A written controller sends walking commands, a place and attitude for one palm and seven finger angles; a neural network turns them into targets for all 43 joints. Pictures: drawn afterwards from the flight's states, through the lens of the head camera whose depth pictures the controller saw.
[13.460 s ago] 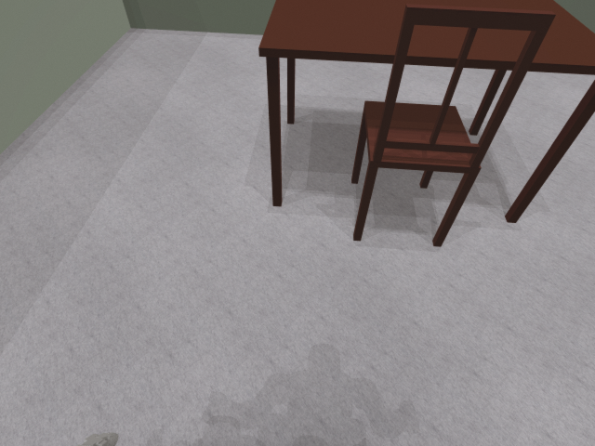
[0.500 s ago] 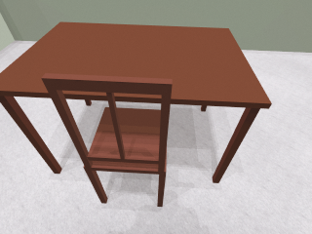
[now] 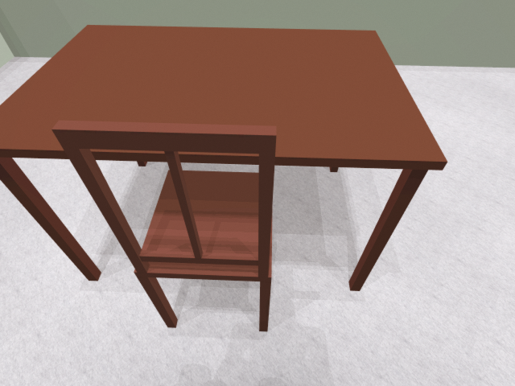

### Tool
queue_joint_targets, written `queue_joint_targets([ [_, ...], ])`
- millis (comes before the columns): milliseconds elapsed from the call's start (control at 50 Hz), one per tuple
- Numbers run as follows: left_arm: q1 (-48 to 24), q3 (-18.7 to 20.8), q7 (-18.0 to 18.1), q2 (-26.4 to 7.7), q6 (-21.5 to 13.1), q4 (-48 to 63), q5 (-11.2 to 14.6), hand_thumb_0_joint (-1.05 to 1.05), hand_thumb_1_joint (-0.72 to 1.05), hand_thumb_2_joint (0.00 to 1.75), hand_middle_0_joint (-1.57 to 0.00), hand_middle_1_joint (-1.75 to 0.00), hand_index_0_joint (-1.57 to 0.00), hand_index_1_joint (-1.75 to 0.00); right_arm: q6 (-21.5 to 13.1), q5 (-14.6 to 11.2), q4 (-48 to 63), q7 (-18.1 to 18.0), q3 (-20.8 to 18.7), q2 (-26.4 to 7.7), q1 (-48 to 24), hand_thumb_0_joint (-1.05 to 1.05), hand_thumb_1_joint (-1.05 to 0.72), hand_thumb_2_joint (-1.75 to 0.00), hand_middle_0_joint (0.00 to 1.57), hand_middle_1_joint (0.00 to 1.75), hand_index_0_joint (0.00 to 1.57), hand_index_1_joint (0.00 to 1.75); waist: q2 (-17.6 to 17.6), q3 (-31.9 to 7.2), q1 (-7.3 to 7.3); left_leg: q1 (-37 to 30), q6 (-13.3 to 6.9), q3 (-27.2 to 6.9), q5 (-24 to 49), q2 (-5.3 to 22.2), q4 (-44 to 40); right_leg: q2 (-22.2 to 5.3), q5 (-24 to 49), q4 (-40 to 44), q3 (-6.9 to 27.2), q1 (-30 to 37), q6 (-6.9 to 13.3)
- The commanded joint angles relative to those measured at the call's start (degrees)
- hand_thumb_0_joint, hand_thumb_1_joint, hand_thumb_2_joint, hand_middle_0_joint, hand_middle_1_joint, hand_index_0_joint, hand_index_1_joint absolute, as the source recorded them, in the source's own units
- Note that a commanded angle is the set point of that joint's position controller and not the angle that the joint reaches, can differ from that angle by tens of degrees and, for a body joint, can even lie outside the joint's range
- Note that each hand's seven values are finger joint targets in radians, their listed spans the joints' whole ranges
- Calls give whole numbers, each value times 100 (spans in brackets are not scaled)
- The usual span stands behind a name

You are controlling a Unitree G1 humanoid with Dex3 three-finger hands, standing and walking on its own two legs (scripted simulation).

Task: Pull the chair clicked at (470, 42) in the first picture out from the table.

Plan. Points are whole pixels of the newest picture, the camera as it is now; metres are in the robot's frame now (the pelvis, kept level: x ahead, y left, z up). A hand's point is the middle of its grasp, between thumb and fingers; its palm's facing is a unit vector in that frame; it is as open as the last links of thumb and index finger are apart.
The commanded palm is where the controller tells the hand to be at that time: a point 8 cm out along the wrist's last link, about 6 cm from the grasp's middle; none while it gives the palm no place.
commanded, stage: look again from close up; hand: left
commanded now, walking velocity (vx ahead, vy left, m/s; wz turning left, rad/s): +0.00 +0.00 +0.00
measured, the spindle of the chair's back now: (187, 211) +0.47 +0.18 -0.06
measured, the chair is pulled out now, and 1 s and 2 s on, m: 0.00 0.00 0.00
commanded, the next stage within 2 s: none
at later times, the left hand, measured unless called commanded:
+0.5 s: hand out of the picture +0.00 +0.15 -0.17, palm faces +0.03 -0.99 -0.17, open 7.3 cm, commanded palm none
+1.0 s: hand out of the picture +0.00 +0.15 -0.17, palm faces +0.03 -0.99 -0.16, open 7.4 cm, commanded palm none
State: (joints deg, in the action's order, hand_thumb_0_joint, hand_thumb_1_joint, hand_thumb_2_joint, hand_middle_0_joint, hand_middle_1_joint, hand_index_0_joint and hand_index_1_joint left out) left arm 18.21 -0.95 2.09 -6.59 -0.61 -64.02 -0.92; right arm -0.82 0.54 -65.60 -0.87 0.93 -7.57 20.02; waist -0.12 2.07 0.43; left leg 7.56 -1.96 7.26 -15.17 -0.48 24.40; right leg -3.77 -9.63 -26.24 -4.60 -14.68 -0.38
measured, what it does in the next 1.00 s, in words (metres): stands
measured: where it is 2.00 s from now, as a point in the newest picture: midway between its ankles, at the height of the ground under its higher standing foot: outside the picture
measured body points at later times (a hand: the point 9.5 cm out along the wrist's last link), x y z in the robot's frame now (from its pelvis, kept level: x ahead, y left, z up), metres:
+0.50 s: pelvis +0.01 -0.01 +0.00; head +0.01 -0.01 +0.45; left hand +0.00 +0.20 -0.16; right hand +0.00 -0.21 -0.16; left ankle -0.02 +0.09 -0.74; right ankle +0.05 -0.12 -0.74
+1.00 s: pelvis +0.02 +0.00 +0.00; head +0.02 -0.01 +0.45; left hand +0.00 +0.20 -0.16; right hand -0.01 -0.20 -0.16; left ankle -0.02 +0.09 -0.74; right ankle +0.05 -0.12 -0.74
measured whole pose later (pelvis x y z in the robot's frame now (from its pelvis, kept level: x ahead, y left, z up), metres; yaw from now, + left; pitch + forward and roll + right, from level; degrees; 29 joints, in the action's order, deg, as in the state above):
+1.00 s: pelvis +0.02 +0.00 +0.00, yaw -1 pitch -2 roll +0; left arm 18.7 -0.5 2.4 -6.2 -1.0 -64.7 -0.9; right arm -1.6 0.5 -67.1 -1.5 0.9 -6.2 18.2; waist 0.1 1.7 -0.1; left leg 4.8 -1.3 7.6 -15.7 0.4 22.1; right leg -2.6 -10.3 -24.4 -4.3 -12.4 -0.1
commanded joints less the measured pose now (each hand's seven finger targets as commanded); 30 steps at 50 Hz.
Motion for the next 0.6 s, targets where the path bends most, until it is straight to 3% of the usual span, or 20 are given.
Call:
queue_joint_targets([
  [0,340,81,55,-541,-136,132,52,0,90,90,-20,-30,-20,-30,-93,-4,72,-42,-81,-446,299,0,-90,-90,20,30,20,30,95,281,-22,663,38,-716,66,620,-716,-362,101,461,608,363,239],
  [580,411,92,64,-494,-148,96,35,0,90,90,-20,-30,-20,-30,-102,-7,-32,-72,-82,-393,161,0,-90,-90,20,30,20,30,51,311,-27,376,53,-654,346,670,-812,-322,474,582,608,414,224],
])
